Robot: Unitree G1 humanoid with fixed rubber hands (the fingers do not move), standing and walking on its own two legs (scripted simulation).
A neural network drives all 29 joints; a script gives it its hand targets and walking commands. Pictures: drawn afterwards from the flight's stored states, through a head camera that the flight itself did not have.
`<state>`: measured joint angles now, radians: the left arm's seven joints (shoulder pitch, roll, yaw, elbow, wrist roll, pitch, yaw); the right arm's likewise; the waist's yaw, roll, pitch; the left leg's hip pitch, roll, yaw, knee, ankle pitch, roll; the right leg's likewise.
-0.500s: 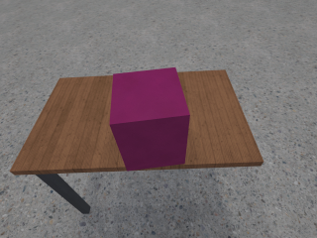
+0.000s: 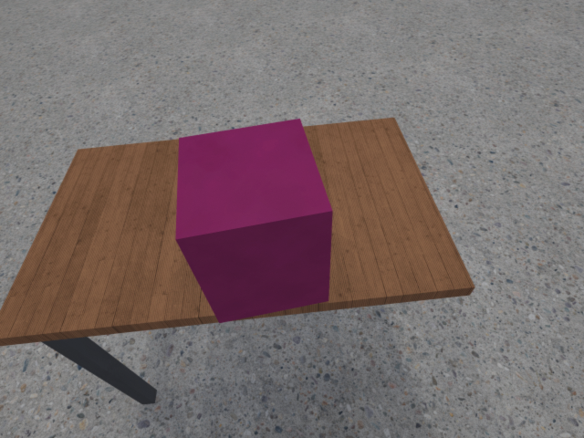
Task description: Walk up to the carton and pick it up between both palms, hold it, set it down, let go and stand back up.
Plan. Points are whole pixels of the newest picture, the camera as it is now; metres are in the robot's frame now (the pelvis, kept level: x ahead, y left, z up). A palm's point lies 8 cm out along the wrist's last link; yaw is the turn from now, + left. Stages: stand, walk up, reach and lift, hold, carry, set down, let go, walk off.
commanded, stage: walk up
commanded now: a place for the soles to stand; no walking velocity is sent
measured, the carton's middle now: (258, 224) +0.45 +0.07 +0.01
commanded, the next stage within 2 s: reach and lift in 0.38 s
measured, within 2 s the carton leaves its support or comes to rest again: neither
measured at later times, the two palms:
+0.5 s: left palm out of the picture +0.07 +0.26 -0.13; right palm out of the picture +0.07 -0.27 -0.16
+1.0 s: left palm out of the picture +0.07 +0.24 -0.09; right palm out of the picture +0.12 -0.23 -0.11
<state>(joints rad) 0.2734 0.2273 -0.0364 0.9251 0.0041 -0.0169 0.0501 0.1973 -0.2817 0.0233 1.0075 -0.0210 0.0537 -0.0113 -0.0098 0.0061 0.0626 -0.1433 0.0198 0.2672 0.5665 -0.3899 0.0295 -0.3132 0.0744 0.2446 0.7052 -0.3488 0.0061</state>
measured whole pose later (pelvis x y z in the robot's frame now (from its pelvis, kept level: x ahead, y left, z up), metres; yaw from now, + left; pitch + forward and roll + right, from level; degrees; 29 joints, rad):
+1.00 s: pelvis -0.07 -0.04 -0.02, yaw +12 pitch -5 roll -1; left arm 0.08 0.29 -0.01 0.41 0.06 0.41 0.00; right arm 0.15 -0.11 -0.10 0.66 -0.01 -0.01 0.00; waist -0.04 -0.02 0.14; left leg -0.37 0.04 0.04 0.85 -0.39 0.00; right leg -0.40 0.04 -0.01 0.82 -0.34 -0.03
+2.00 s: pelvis +0.02 -0.01 +0.02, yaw +13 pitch -2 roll -1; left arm 0.10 0.22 -0.05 0.65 -0.09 -0.33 0.03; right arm 0.10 -0.17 -0.02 0.78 0.18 -0.44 0.00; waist -0.01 0.00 0.04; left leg -0.12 0.03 0.04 0.47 -0.32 0.00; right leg -0.13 0.03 -0.01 0.43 -0.27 -0.02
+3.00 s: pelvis -0.02 -0.03 +0.02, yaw +11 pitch +3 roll +0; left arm -0.44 0.20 0.01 0.71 -0.17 -0.04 0.07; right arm -0.43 -0.25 0.00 0.76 0.28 -0.11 -0.02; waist 0.00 -0.02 -0.03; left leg -0.23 0.03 0.06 0.39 -0.21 -0.01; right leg -0.28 0.03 0.01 0.40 -0.18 -0.03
